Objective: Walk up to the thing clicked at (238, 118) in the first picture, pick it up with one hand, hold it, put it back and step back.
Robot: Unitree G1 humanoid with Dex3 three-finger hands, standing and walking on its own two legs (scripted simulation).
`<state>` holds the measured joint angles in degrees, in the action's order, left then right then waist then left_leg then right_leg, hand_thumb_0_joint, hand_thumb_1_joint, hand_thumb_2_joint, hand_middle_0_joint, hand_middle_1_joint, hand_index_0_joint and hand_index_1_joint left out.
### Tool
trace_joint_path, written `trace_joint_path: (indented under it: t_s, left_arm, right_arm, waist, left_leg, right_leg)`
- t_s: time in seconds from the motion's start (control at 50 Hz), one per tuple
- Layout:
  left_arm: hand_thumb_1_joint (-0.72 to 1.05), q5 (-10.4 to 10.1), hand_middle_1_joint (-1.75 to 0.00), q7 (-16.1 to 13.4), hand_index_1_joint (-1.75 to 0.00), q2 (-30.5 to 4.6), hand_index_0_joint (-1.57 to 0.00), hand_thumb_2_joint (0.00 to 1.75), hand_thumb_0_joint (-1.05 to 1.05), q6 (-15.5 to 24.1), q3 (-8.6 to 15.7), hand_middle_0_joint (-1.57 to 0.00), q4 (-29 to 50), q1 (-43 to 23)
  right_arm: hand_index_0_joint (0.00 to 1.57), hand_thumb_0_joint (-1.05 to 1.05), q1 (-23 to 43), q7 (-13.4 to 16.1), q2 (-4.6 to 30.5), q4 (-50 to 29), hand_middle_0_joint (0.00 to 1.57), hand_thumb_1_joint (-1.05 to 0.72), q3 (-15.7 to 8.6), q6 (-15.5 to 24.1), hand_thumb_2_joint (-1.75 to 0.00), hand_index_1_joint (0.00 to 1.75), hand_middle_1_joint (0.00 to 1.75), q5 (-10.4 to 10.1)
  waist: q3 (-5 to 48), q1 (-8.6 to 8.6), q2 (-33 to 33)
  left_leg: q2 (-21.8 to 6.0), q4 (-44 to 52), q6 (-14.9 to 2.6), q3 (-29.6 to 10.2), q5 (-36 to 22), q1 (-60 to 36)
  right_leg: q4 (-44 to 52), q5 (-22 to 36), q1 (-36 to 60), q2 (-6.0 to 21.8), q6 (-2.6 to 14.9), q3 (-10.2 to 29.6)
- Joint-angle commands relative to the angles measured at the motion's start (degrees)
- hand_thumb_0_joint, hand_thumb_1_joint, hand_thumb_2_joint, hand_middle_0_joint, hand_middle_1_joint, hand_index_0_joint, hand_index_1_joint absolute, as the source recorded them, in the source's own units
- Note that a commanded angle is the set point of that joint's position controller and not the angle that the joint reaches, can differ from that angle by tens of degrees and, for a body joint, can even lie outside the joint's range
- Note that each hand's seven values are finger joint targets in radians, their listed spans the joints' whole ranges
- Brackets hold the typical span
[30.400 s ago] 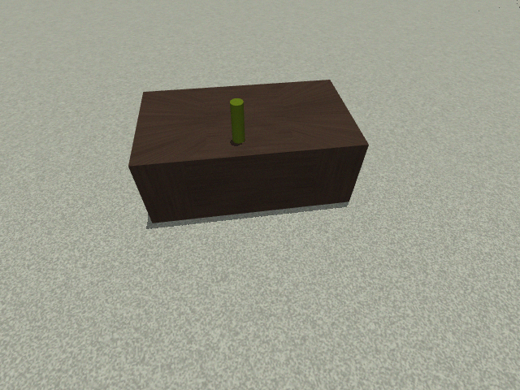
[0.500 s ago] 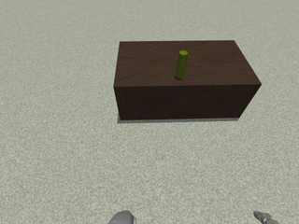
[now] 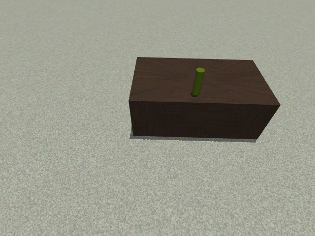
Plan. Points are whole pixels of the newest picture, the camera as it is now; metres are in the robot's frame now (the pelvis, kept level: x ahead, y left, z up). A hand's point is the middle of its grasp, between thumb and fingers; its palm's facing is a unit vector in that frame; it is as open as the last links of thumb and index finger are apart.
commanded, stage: step back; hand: right
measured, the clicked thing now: (198, 82) +1.10 -0.22 -0.28
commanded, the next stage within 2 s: stand in 0.40 s
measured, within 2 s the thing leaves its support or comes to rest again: neither
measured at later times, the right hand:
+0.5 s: hand out of the picture +0.15 -0.23 -0.14, palm faces -0.02 +0.94 -0.34, open 7.4 cm
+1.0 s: hand out of the picture +0.07 -0.26 -0.14, palm faces +0.00 +0.94 -0.34, open 7.4 cm
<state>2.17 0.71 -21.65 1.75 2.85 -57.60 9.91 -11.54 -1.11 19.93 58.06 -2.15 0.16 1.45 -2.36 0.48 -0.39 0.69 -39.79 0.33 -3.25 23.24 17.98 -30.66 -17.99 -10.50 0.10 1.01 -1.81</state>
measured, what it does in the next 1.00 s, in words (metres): stands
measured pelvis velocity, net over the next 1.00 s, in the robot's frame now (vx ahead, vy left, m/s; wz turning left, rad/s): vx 0.00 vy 0.00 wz -0.01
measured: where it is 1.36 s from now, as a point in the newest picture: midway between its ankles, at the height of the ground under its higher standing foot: outside the picture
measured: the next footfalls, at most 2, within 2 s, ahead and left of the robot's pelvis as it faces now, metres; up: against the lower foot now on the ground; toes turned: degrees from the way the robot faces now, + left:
none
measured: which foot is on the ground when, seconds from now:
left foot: down 0.00-1.00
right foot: down 0.00-1.00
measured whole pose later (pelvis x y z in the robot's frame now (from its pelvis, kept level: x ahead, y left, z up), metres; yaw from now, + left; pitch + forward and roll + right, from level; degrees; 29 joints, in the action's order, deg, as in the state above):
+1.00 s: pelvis +0.00 +0.00 +0.02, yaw +0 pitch -3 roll +0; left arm 0.7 0.5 -20.2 1.2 0.1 -65.2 6.3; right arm -6.2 -1.1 20.2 66.2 -0.6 0.8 0.6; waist -3.4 -0.7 -0.1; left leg -1.6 -18.4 1.0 0.2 6.6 8.6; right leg -17.8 -11.2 -3.4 -0.2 0.0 -0.7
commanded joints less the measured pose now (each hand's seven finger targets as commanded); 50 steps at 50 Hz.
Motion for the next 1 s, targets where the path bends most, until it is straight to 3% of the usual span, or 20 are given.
trace_joint_path:
  t_s: [0.0,0.04,0.06,0.08,0.1,0.12,0.14,0.18,0.22,0.24,0.28,0.32,0.36,0.38,0.4,0.42,0.62,0.74,0.98]
  left_arm:
    - [0.90,-0.2,-0.30,-1.2,-0.30,-14.4,-0.20,0.90,0.00,1.5,3.6,-0.20,4.6,-5.7]
    - [0.90,-0.5,-0.30,-0.8,-0.30,-13.8,-0.20,0.90,0.00,1.0,2.8,-0.20,4.5,-6.9]
    - [0.90,-0.8,-0.30,-0.7,-0.30,-12.6,-0.20,0.90,0.00,0.7,2.3,-0.20,4.6,-6.1]
    - [0.90,-1.0,-0.30,-0.6,-0.30,-11.0,-0.20,0.90,0.00,0.5,1.8,-0.20,5.0,-5.8]
    - [0.90,-1.9,-0.30,-0.7,-0.30,-9.8,-0.20,0.90,0.00,0.2,1.5,-0.20,4.9,-5.4]
    - [0.90,-2.0,-0.30,-0.9,-0.30,-10.3,-0.20,0.90,0.00,0.0,1.7,-0.20,4.0,-5.4]
    - [0.90,-1.7,-0.30,-1.0,-0.30,-10.1,-0.20,0.90,0.00,0.1,1.4,-0.20,3.7,-5.5]
    - [0.90,-1.5,-0.30,-1.2,-0.30,-10.2,-0.20,0.90,0.00,0.6,1.4,-0.20,2.3,-4.3]
    - [0.90,-1.5,-0.30,-1.3,-0.30,-11.9,-0.20,0.90,0.00,1.2,1.6,-0.20,1.4,-3.5]
    - [0.90,-1.5,-0.30,-1.4,-0.30,-12.3,-0.20,0.90,0.00,1.0,1.8,-0.20,1.3,-4.0]
    - [0.90,-1.7,-0.30,-1.6,-0.30,-12.4,-0.20,0.90,0.00,0.8,1.6,-0.20,1.2,-4.3]
    - [0.90,-1.6,-0.30,-1.7,-0.30,-11.6,-0.20,0.90,0.00,0.5,1.3,-0.20,1.2,-5.8]
    - [0.90,-1.4,-0.30,-1.6,-0.30,-11.2,-0.20,0.90,0.00,0.3,1.1,-0.20,0.9,-6.6]
    - [0.90,-2.4,-0.30,-1.4,-0.30,-9.2,-0.20,0.90,0.00,0.0,0.1,-0.20,-0.7,-5.7]
    - [0.90,-2.4,-0.30,-1.3,-0.30,-9.8,-0.20,0.90,0.00,0.1,0.1,-0.20,-1.0,-5.5]
    - [0.90,-2.2,-0.30,-1.3,-0.30,-10.2,-0.20,0.90,0.00,0.0,0.0,-0.20,-1.1,-6.2]
    - [0.90,-1.9,-0.30,-1.3,-0.30,-10.6,-0.20,0.90,0.00,0.6,-0.3,-0.20,-2.9,-7.9]
    - [0.90,-1.7,-0.30,-1.2,-0.30,-10.8,-0.20,0.90,0.00,0.7,-0.2,-0.20,-3.6,-7.7]
    - [0.90,-1.6,-0.30,-0.8,-0.30,-11.3,-0.20,0.90,0.00,0.4,-0.1,-0.20,-3.6,-7.3]
  right_arm:
    - [0.20,0.00,2.0,0.7,11.2,-3.4,0.20,-0.90,-3.1,2.2,-0.90,0.30,0.30,0.1]
    - [0.20,0.00,0.2,0.7,9.8,-2.2,0.20,-0.90,-2.9,2.8,-0.90,0.30,0.30,0.3]
    - [0.20,0.00,-0.1,1.0,10.3,-1.9,0.20,-0.90,-3.3,2.9,-0.90,0.30,0.30,0.5]
    - [0.20,0.00,-0.8,1.4,12.1,-1.7,0.20,-0.90,-3.9,3.2,-0.90,0.30,0.30,0.8]
    - [0.20,0.00,1.4,1.5,14.2,-2.2,0.20,-0.90,-3.7,3.4,-0.90,0.30,0.30,0.6]
    - [0.20,0.00,2.7,1.3,16.2,-2.5,0.20,-0.90,-4.0,3.2,-0.90,0.30,0.30,0.1]
    - [0.20,0.00,4.1,1.3,15.7,-2.3,0.20,-0.90,-3.7,3.1,-0.90,0.30,0.30,0.1]
    - [0.20,0.00,6.6,1.5,14.2,-2.8,0.20,-0.90,-3.0,2.8,-0.90,0.30,0.30,0.0]
    - [0.20,0.00,7.1,1.7,12.7,-2.4,0.20,-0.90,-2.7,2.6,-0.90,0.30,0.30,-0.3]
    - [0.20,0.00,6.6,1.8,12.4,-2.1,0.20,-0.90,-2.7,2.6,-0.90,0.30,0.30,-0.4]
    - [0.20,0.00,6.7,1.9,12.2,-1.6,0.20,-0.90,-2.7,2.5,-0.90,0.30,0.30,-0.5]
    - [0.20,0.00,7.1,2.0,12.3,-1.2,0.20,-0.90,-2.9,2.3,-0.90,0.30,0.30,-0.5]
    - [0.20,0.00,8.9,1.9,12.6,-1.2,0.20,-0.90,-3.0,2.1,-0.90,0.30,0.30,-0.4]
    - [0.20,0.00,9.8,1.9,12.3,-1.1,0.20,-0.90,-2.0,2.1,-0.90,0.30,0.30,-1.0]
    - [0.20,0.00,9.3,1.9,12.1,-0.7,0.20,-0.90,-1.9,2.2,-0.90,0.30,0.30,-1.1]
    - [0.20,0.00,9.8,1.9,12.0,-0.3,0.20,-0.90,-1.8,2.0,-0.90,0.30,0.30,-1.3]
    - [0.20,0.00,11.9,1.3,11.2,1.7,0.20,-0.90,-1.0,1.9,-0.90,0.30,0.30,-1.3]
    - [0.20,0.00,11.9,1.1,10.8,2.7,0.20,-0.90,-0.5,1.8,-0.90,0.30,0.30,-1.2]
    - [0.20,0.00,8.8,0.9,11.5,4.2,0.20,-0.90,-0.4,1.9,-0.90,0.30,0.30,-0.8]
  waist:
    - [-3.4,0.18,6.7]
    - [0.3,-1.39,8.5]
    - [2.0,-1.53,7.2]
    - [4.3,-1.63,3.2]
    - [5.7,-0.29,-3.0]
    - [5.1,0.00,-5.1]
    - [5.2,0.52,-4.7]
    - [4.9,1.60,-6.3]
    - [6.7,1.38,-5.2]
    - [7.4,0.81,-4.2]
    - [8.6,0.52,-3.1]
    - [8.7,0.12,-3.0]
    - [6.8,0.26,-3.3]
    - [5.7,0.40,-2.5]
    - [6.2,0.02,-1.5]
    - [5.2,-0.20,-0.8]
    - [6.1,-0.71,1.0]
    - [3.7,-0.70,1.4]
    - [1.0,-0.88,0.3]
  left_leg:
    - [-3.1,2.4,-0.39,0.0,0.0,4.4]
    - [-1.0,13.3,-0.62,2.8,-8.3,-4.9]
    - [-1.4,16.2,-1.18,2.0,-14.2,-9.1]
    - [-5.7,16.6,-2.49,-3.4,-20.3,-12.8]
    - [-11.8,18.4,-5.85,-12.2,-19.2,-11.6]
    - [-15.1,18.4,-10.09,-15.6,-18.6,-9.1]
    - [-15.6,18.1,-10.48,-14.8,-22.0,-9.8]
    - [-13.0,16.4,-7.57,-9.9,-28.3,-8.2]
    - [-8.3,12.9,-3.74,-3.5,-34.1,-6.0]
    - [-7.1,11.8,-2.89,-1.7,-35.0,-6.4]
    - [-6.7,11.4,-2.95,-1.1,-35.7,-8.7]
    - [-7.9,12.8,-3.86,-2.3,-34.1,-10.0]
    - [-8.8,14.9,-4.63,-3.9,-28.4,-9.3]
    - [-9.2,16.3,-3.76,-4.6,-33.2,-10.4]
    - [-8.7,16.0,-3.04,-3.7,-35.5,-11.9]
    - [-8.2,16.4,-2.36,-3.3,-34.2,-12.3]
    - [-8.1,20.7,-1.35,-1.5,-28.4,-15.3]
    - [-7.9,23.0,-0.84,-1.5,-20.9,-14.3]
    - [-7.6,24.9,-0.56,-2.4,-13.0,-10.3]
  right_leg:
    - [14.2,-2.5,-2.4,16.4,9.24,15.2]
    - [8.1,10.1,-3.1,12.0,6.02,8.4]
    - [4.2,16.7,-3.1,10.2,4.03,5.6]
    - [-0.2,16.7,-5.1,7.7,2.10,3.2]
    - [-3.1,5.8,-5.5,3.2,-0.11,0.5]
    - [-3.1,-4.0,-3.7,1.8,0.06,0.9]
    - [-1.2,-4.6,-3.3,2.1,0.49,1.6]
    - [3.1,2.8,0.3,3.3,0.91,2.7]
    - [4.8,15.5,6.6,5.4,1.30,4.3]
    - [3.8,19.0,7.7,5.9,1.61,4.2]
    - [2.8,21.9,7.0,6.4,1.63,3.9]
    - [2.3,18.6,5.4,5.8,1.39,2.8]
    - [3.1,13.5,3.6,5.0,1.10,2.3]
    - [6.7,17.6,3.9,6.0,0.41,5.0]
    - [7.5,20.1,4.7,6.5,0.37,5.1]
    - [8.7,20.4,4.1,6.6,0.40,5.2]
    - [14.3,19.9,6.5,7.7,-0.22,6.1]
    - [16.7,12.8,4.2,7.7,-0.36,6.7]
    - [18.2,3.0,1.8,7.2,0.10,7.3]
